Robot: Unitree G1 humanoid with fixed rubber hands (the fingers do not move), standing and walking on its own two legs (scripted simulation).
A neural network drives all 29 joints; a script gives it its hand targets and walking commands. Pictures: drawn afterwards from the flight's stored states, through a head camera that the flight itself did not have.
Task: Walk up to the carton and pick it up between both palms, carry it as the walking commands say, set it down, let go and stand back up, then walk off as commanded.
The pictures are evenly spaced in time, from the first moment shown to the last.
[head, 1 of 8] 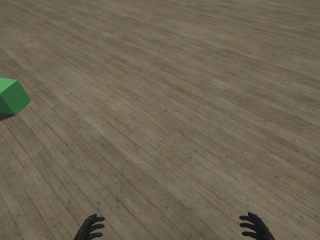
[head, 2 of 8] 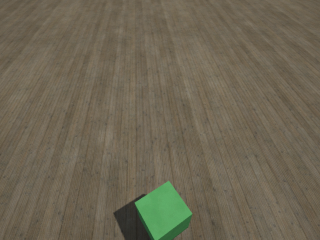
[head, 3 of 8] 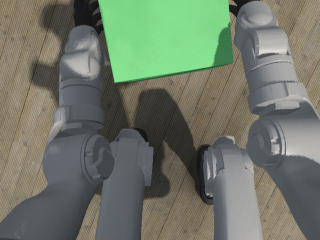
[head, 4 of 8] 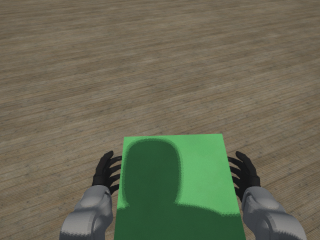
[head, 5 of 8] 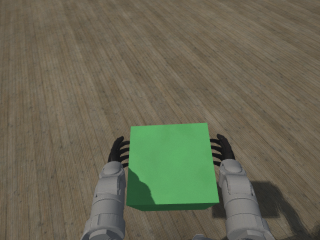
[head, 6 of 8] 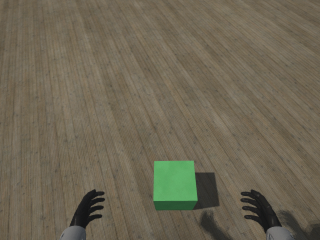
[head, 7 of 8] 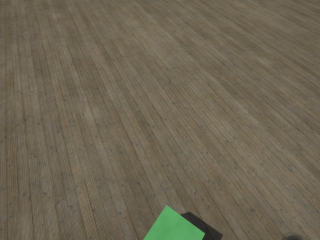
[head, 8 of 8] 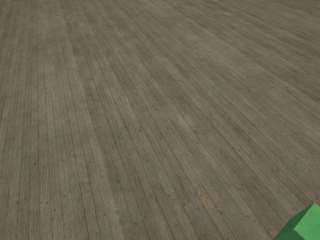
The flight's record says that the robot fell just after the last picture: no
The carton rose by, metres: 0.67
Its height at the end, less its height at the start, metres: +0.00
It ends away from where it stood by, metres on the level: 3.37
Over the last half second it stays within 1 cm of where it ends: yes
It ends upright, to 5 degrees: yes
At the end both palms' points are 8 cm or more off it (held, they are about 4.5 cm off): yes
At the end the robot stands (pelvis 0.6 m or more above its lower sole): yes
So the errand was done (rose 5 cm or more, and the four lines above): yes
